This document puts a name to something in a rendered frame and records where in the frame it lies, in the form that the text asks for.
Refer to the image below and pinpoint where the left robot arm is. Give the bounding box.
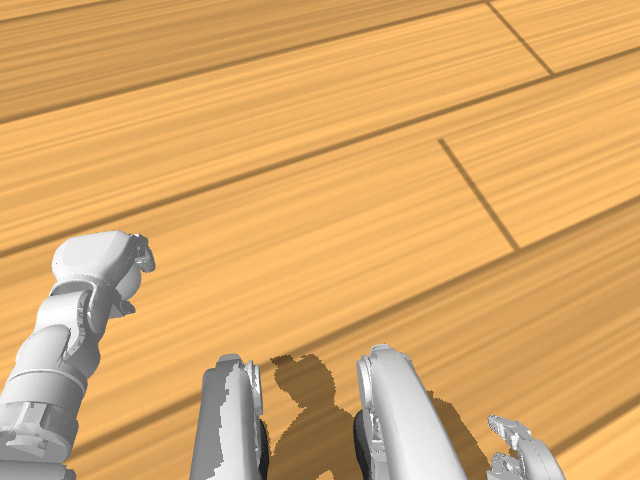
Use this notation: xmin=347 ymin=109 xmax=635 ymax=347
xmin=0 ymin=275 xmax=114 ymax=480

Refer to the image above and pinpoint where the left robot hand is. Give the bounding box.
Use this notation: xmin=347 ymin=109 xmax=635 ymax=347
xmin=52 ymin=230 xmax=155 ymax=319

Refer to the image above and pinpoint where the right robot hand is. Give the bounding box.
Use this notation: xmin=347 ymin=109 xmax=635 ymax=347
xmin=486 ymin=415 xmax=566 ymax=480

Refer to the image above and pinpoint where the right robot foot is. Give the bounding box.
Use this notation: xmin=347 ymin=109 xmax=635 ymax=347
xmin=353 ymin=409 xmax=372 ymax=480

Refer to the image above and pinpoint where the ball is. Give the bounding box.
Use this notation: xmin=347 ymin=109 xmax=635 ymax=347
xmin=116 ymin=261 xmax=141 ymax=301

